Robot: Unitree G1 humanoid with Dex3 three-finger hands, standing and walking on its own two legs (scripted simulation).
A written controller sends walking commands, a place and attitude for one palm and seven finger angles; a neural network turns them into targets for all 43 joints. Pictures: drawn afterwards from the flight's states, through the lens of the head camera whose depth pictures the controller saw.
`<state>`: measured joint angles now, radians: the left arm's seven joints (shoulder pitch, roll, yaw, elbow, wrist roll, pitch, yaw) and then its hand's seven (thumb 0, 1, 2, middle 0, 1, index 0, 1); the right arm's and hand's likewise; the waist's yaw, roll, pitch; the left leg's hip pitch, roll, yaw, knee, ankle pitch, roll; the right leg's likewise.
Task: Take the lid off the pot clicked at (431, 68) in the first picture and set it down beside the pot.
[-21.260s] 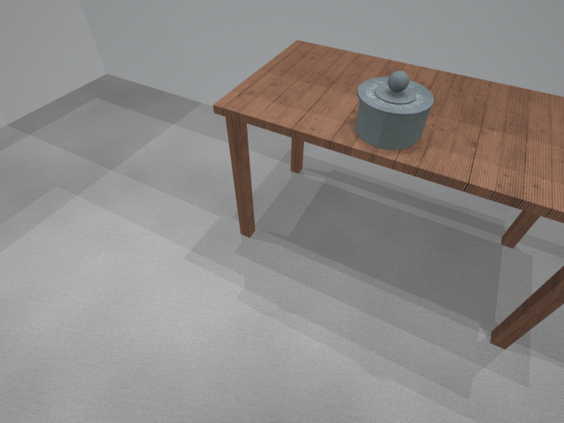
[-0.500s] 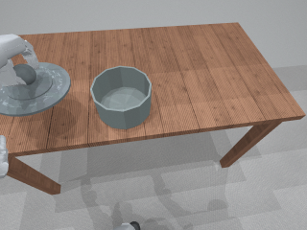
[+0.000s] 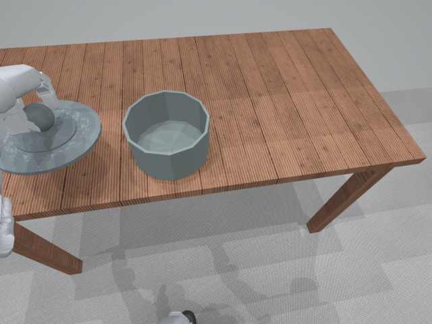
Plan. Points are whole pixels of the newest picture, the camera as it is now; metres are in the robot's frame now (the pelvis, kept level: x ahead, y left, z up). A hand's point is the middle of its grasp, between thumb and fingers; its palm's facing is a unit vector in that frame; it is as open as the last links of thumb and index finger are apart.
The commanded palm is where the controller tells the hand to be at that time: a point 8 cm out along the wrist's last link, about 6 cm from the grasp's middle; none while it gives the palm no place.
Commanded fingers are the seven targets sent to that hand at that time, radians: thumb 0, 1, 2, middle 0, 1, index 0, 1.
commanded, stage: lower the lid onto the table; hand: left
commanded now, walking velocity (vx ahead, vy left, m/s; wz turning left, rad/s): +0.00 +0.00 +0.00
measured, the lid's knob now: (37, 117) +0.47 +0.33 +0.09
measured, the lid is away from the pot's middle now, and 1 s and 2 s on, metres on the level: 0.24 0.24 0.24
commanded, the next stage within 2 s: open the fingers wide in 1.68 s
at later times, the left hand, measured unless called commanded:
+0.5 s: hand (30, 125) +0.46 +0.33 +0.09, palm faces -0.45 -0.12 -0.88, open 8.6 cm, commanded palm +0.51 +0.33 +0.15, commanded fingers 0.00 0.50 1.11 -0.87 -1.04 -0.79 -1.02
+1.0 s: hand (43, 134) +0.46 +0.32 +0.06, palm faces -0.45 -0.11 -0.89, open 8.6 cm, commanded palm +0.51 +0.32 +0.12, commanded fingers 0.00 0.50 1.11 -0.87 -1.04 -0.79 -1.02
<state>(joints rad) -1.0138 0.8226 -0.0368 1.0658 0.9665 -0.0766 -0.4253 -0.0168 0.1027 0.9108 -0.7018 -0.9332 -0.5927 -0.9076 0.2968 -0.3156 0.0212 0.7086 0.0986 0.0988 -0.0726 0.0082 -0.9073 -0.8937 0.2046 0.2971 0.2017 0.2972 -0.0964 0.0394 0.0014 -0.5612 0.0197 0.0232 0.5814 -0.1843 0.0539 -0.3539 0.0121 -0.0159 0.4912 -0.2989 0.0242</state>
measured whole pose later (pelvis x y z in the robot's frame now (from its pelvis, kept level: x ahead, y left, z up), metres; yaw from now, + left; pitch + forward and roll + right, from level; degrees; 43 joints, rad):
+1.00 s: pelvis -0.01 +0.01 -0.01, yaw -1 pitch +14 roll -4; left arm -0.99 0.80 -0.01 1.15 1.02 -0.09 -0.32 -0.02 0.11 0.91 -0.70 -0.93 -0.59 -0.91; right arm 0.34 -0.31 0.01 0.72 0.08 0.11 -0.07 0.01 -0.91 -0.89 0.21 0.30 0.20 0.30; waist -0.13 0.05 -0.03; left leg -0.72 0.03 0.02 0.69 -0.22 0.06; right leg -0.51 0.02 -0.02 0.60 -0.34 0.02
